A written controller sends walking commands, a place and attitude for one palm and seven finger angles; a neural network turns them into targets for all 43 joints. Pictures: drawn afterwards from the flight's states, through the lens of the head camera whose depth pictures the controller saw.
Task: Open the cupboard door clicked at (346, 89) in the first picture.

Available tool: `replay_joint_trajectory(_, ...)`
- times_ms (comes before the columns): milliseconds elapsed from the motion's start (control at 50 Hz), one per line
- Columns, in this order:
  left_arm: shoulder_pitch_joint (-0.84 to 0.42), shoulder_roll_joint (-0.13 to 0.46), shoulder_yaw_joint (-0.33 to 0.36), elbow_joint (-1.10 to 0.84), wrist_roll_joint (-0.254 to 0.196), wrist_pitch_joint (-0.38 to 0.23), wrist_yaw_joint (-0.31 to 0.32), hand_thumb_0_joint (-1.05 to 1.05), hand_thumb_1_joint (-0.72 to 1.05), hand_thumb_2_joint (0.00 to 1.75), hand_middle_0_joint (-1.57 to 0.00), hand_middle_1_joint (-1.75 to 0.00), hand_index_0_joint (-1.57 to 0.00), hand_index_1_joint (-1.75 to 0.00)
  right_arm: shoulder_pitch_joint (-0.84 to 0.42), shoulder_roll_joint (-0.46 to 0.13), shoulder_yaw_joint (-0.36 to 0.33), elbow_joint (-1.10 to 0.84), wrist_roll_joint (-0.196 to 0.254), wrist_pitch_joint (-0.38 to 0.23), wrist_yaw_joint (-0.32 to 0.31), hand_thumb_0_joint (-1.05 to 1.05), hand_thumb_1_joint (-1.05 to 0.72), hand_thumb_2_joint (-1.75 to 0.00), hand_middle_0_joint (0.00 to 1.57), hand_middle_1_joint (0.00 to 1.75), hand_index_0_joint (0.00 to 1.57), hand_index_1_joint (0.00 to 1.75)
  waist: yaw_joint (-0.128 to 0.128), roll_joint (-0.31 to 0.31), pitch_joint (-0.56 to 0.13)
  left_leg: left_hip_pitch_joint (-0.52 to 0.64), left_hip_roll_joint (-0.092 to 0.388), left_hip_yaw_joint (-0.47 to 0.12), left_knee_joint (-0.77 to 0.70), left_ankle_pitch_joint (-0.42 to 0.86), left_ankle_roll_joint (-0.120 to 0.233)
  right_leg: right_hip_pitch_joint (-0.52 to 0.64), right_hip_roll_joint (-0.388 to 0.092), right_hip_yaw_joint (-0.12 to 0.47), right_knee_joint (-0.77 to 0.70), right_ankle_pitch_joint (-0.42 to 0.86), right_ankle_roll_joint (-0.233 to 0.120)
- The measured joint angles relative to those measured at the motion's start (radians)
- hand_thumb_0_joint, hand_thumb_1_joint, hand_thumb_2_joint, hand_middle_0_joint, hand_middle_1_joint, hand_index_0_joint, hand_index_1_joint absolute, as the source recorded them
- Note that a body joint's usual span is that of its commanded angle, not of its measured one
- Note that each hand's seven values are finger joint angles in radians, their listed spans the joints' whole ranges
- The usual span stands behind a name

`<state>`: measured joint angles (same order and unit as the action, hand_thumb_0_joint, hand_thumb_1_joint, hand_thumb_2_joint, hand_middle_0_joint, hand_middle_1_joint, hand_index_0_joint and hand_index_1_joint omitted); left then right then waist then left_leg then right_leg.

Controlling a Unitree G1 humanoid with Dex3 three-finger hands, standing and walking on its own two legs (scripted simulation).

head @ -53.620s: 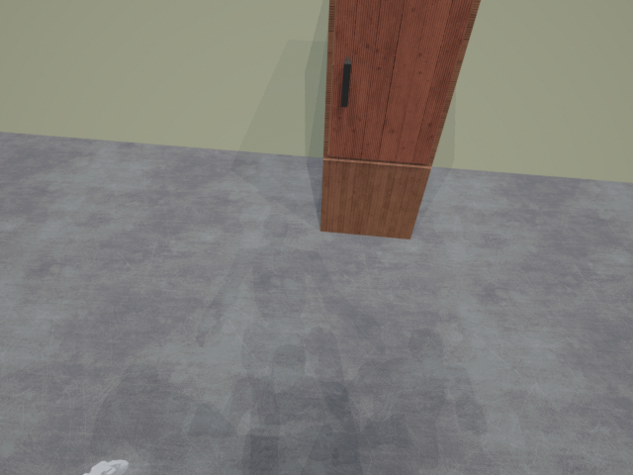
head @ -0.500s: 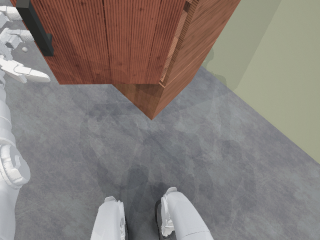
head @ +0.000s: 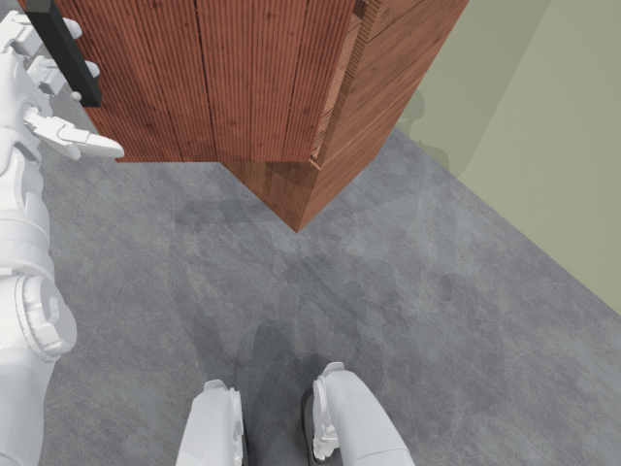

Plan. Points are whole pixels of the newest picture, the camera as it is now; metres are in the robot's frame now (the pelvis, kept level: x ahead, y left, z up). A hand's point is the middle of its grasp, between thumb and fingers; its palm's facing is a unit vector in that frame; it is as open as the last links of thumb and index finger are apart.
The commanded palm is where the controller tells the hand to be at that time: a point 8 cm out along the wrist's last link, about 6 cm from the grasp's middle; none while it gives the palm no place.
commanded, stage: slide the fingers in behind the handle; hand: left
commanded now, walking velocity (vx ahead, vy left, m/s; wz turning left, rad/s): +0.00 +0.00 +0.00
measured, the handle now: (71, 45) +0.59 +0.23 +0.06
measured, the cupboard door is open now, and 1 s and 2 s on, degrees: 48 49 81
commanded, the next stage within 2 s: close the thumb around the handle in 0.32 s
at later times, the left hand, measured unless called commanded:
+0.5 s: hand (77, 97) +0.53 +0.22 +0.05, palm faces +0.00 -1.00 -0.01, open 13.9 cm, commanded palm +0.51 +0.25 +0.05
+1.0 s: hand (76, 100) +0.53 +0.22 +0.05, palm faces +0.00 -1.00 -0.01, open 6.8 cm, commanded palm +0.51 +0.25 +0.05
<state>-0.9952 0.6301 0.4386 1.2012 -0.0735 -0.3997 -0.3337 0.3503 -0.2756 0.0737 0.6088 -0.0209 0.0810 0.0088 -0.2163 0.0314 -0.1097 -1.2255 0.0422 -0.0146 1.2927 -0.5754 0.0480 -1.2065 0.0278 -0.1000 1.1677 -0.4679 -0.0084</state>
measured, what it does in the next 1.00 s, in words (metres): stands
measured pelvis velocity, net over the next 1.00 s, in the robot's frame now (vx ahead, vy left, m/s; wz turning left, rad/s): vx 0.00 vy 0.01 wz -0.01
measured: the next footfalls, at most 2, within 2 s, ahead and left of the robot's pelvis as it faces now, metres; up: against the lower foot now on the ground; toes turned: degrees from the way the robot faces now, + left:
none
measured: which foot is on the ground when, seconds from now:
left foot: down 0.00-1.00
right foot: down 0.00-1.00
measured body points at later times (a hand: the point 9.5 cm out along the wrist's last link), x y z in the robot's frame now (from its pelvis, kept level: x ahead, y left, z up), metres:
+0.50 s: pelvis +0.00 +0.00 +0.00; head +0.18 +0.04 +0.42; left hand +0.53 +0.27 +0.06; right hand +0.01 -0.27 -0.10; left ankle +0.00 +0.08 -0.62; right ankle +0.04 -0.12 -0.62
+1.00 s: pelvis +0.00 +0.01 +0.01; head +0.18 +0.04 +0.42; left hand +0.52 +0.27 +0.05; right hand +0.00 -0.26 -0.10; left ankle +0.00 +0.08 -0.62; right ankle +0.04 -0.12 -0.62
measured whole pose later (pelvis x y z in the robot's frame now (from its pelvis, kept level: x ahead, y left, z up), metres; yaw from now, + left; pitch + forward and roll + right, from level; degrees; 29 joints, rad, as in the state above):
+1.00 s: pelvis +0.00 +0.01 +0.01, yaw -1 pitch +28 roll -6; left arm -0.92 0.59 0.45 1.15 -0.08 -0.41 -0.31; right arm 0.37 -0.26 0.07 0.61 -0.02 0.08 0.02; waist -0.21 0.04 -0.11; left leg -1.18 0.04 0.00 1.27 -0.58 0.06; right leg -1.17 0.03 -0.08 1.14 -0.46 0.00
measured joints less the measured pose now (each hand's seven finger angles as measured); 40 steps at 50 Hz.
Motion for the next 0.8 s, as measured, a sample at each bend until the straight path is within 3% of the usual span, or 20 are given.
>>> replay_joint_trajectory(220, 0.034, 0.017, 0.038, -0.02, 0.004, 0.011, -0.005, -0.01, -0.49, 0.3, -0.3, -1.2, -0.3, -1.2, 0.007, 0.007, 0.004, -0.018, 0.005, 0.004, 0.003, 0.01, -0.91, -0.9, 0.2, 0.3, 0.2, 0.3, -0.003, 0.003, 0.001, 0.014, 0.009, 0.01, -0.006, -0.004, -0.002, 0.005, 0.009, 0.011, -0.002, 0.0, -0.003)
replay_joint_trajectory(360, 0.052, -0.006, 0.008, -0.028, -0.015, 0.006, -0.002, -0.01, -0.49, 0.3, -0.27, -1.18, -0.3, -1.2, 0.013, 0.01, 0.001, -0.003, 0.008, 0.003, 0.004, 0.01, -0.91, -0.9, 0.2, 0.3, 0.2, 0.3, 0.012, 0.005, 0.0, 0.033, 0.004, 0.009, -0.02, 0.001, -0.002, 0.026, 0.005, 0.01, -0.014, 0.002, -0.001)
replay_joint_trajectory(520, 0.03, -0.012, 0.009, -0.008, 0.0, -0.008, 0.004, -0.01, -0.46, 0.31, -0.28, -1.19, -0.3, -1.2, 0.006, 0.003, -0.002, -0.001, 0.002, -0.005, 0.0, 0.01, -0.91, -0.9, 0.21, 0.3, 0.2, 0.3, 0.001, 0.002, -0.005, 0.023, 0.002, 0.007, -0.012, 0.0, 0.0, 0.018, 0.003, 0.009, -0.008, 0.001, 0.001)
replay_joint_trajectory(640, 0.044, -0.004, 0.023, -0.014, 0.003, -0.01, 0.003, -0.01, -0.28, 0.39, -0.31, -1.21, -0.32, -1.22, 0.007, 0.0, -0.003, -0.011, 0.003, -0.001, 0.002, 0.01, -0.91, -0.9, 0.2, 0.3, 0.2, 0.3, -0.002, 0.002, -0.003, 0.023, 0.004, 0.013, -0.007, -0.003, 0.003, 0.016, 0.005, 0.015, -0.004, 0.002, 0.004)
replay_joint_trajectory(800, 0.049, -0.012, 0.016, -0.024, -0.003, -0.007, 0.007, 0.0, 0.1, 0.56, -0.3, -1.23, -0.33, -1.26, 0.01, 0.005, -0.001, -0.006, 0.004, 0.003, 0.004, 0.01, -0.91, -0.9, 0.2, 0.3, 0.2, 0.3, 0.001, 0.004, 0.0, 0.028, 0.003, 0.016, -0.012, -0.001, 0.007, 0.021, 0.004, 0.018, -0.011, 0.005, 0.008)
